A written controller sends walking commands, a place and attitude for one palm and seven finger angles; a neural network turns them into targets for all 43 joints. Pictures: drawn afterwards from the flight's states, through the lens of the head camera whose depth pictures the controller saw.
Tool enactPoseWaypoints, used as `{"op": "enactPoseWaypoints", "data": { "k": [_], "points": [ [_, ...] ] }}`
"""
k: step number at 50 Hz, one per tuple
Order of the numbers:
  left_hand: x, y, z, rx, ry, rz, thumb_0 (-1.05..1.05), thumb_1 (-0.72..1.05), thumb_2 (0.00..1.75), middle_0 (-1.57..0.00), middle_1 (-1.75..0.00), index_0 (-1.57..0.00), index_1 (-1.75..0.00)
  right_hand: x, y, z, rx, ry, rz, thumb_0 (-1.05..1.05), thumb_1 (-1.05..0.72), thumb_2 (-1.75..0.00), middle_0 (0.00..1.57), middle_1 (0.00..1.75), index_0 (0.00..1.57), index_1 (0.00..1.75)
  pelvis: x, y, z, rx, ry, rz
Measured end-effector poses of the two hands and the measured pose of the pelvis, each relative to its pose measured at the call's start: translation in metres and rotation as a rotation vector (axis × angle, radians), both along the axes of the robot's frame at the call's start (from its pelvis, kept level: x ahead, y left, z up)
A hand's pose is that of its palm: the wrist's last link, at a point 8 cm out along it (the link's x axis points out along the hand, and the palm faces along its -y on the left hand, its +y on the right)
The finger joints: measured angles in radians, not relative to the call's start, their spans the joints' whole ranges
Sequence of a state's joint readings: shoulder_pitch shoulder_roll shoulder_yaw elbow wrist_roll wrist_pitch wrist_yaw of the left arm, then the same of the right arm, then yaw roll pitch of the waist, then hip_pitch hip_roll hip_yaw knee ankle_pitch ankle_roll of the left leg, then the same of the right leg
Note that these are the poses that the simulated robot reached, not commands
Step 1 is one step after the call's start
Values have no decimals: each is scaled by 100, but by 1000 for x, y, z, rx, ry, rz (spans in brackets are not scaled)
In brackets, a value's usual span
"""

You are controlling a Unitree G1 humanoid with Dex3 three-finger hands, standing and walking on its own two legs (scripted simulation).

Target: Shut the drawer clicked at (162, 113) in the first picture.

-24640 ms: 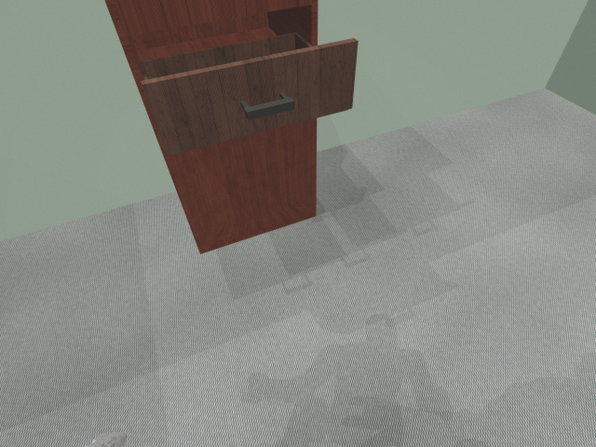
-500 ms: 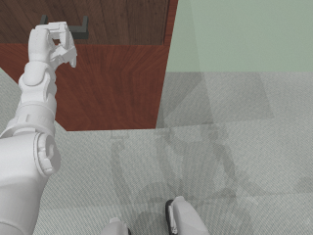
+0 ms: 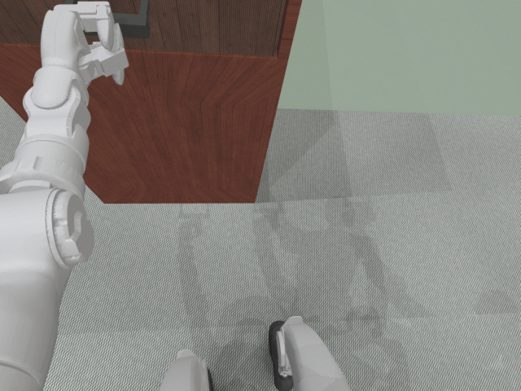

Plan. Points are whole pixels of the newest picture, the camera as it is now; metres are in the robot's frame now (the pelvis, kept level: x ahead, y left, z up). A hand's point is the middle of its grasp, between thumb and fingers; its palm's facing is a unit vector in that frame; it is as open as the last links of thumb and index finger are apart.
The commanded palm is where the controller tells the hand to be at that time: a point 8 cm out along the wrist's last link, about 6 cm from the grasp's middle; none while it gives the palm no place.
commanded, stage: pull the fist back off the drawer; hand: left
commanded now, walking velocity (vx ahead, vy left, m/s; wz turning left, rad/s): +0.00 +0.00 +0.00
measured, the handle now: (106, 13) +0.65 +0.13 +0.10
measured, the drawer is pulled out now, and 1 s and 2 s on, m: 0.00 0.00 0.00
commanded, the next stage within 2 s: draw the hand back to the body in 0.70 s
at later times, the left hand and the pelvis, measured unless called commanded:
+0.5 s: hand (123, 54) +0.57 +0.10 +0.10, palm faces -0.13 -0.99 -0.04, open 3.0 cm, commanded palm +0.55 +0.15 +0.10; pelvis +0.00 +0.00 +0.00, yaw -2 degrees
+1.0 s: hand (92, 74) +0.53 +0.14 +0.11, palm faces -0.11 -0.99 -0.05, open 3.2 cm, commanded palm +0.48 +0.18 +0.13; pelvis +0.06 +0.00 +0.03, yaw -4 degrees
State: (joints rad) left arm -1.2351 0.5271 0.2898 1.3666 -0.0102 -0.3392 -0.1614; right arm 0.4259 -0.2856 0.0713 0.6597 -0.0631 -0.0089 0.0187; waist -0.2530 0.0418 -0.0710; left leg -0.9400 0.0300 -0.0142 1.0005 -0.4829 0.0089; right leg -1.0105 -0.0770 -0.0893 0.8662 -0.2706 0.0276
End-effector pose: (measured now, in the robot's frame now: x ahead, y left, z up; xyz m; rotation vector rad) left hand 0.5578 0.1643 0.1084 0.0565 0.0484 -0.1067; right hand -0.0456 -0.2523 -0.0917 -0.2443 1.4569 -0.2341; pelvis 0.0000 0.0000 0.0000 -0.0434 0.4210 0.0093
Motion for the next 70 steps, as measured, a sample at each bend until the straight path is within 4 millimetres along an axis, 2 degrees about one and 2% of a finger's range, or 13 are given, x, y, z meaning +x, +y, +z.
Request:
{"op": "enactPoseWaypoints", "data": {
  "k": [10, 17, 23, 29, 38, 45, 50, 55, 62, 66, 70],
  "points": [
    [-1, -2, 1, 3, 6, -5, -2, 71, 101, -140, -160, -140, -160, -18, 1, 1, 1, 7, -8, 0, -91, -89, 20, 30, 20, 30, -8, -1, -3, 2, 2, -7],
    [-1, -2, 1, 1, -1, -12, -2, 73, 99, -140, -160, -140, -160, -23, 3, 3, 9, 11, -23, 0, -91, -89, 20, 30, 20, 30, -10, -1, -3, 3, 1, -18],
    [-3, -4, 0, -7, -10, -17, -2, 78, 96, -140, -160, -140, -160, -18, 5, 4, 24, 5, -41, 0, -91, -89, 20, 30, 20, 30, -4, 0, 1, 7, -8, -33],
    [-4, -6, -2, -17, -9, -25, -4, 82, 93, -140, -160, -140, -160, 0, 6, 5, 34, -20, -55, 0, -91, -89, 20, 30, 20, 30, 7, 1, 6, 11, -21, -49],
    [-6, 4, -11, -16, 0, -9, -1, 87, 91, -140, -160, -140, -160, 42, 1, 8, 30, -78, -56, 0, -91, -89, 20, 30, 20, 30, 28, 2, 13, 13, -32, -63],
    [-12, 14, -6, -36, -43, -9, 1, 89, 90, -140, -160, -140, -160, 76, -2, 10, 33, -118, -54, 0, -91, -89, 20, 30, 20, 30, 47, 2, 19, 12, -30, -69],
    [-43, 30, 6, -13, -53, -8, 1, 90, 90, -140, -160, -139, -160, 112, 1, 17, 67, -215, -47, 0, -91, -89, 20, 29, 20, 30, 62, 3, 31, 17, -56, -78],
    [-82, 46, 17, -20, -55, 0, 1, 90, 90, -140, -160, -140, -160, 161, 5, 25, 92, -347, 21, 0, -91, -89, 20, 30, 20, 30, 72, 5, 39, 8, -122, -62],
    [-127, 51, 34, -22, -64, -23, 1, 90, 90, -140, -160, -140, -160, 231, 12, 45, 86, -558, 118, 0, -91, -89, 20, 29, 20, 30, 73, 8, 46, 4, -212, -32],
    [-151, 56, 50, -10, -95, -26, 1, 90, 90, -140, -160, -140, -160, 258, 21, 58, 102, -671, 170, 0, -91, -89, 20, 29, 20, 30, 70, 9, 49, 10, -257, -23],
    [-177, 61, 67, 116, -138, 78, 1, 90, 90, -140, -160, -140, -160, 273, 30, 68, 104, -721, 191, 0, -91, -89, 20, 29, 20, 30, 65, 8, 53, 16, -310, -31]
  ]
}}
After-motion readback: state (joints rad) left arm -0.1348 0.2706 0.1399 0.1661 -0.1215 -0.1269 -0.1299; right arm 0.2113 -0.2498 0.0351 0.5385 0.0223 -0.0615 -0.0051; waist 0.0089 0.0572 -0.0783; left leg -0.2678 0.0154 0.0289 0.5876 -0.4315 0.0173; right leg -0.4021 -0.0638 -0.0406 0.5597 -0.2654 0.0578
